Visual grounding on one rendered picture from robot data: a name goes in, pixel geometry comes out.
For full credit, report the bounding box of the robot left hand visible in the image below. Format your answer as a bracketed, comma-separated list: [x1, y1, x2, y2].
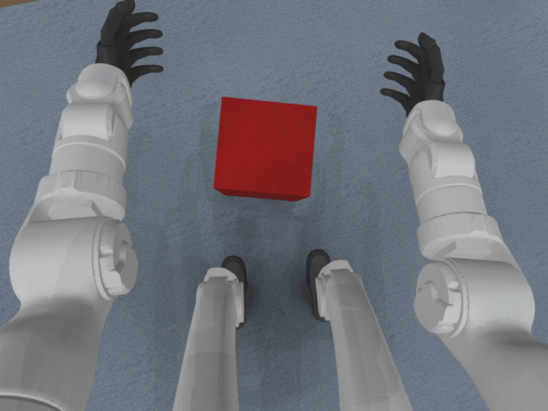
[95, 0, 164, 88]

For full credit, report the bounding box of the left robot shin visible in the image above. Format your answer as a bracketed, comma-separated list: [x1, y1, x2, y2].
[196, 267, 237, 298]

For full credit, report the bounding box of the robot right forearm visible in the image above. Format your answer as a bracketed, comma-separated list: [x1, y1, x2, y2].
[399, 100, 535, 318]

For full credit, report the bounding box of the robot left forearm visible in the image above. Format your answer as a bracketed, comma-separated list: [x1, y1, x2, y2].
[9, 63, 134, 299]

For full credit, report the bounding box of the left robot foot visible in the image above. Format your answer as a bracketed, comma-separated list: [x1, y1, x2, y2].
[221, 255, 247, 330]

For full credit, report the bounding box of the robot left upper arm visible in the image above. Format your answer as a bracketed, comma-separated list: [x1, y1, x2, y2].
[0, 216, 138, 411]

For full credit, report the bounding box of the robot right upper arm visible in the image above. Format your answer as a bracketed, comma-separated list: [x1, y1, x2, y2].
[414, 257, 548, 411]

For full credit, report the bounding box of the carton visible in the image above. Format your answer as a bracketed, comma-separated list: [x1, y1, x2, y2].
[214, 97, 317, 201]

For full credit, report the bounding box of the robot right hand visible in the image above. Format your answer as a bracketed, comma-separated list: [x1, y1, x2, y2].
[380, 33, 445, 118]

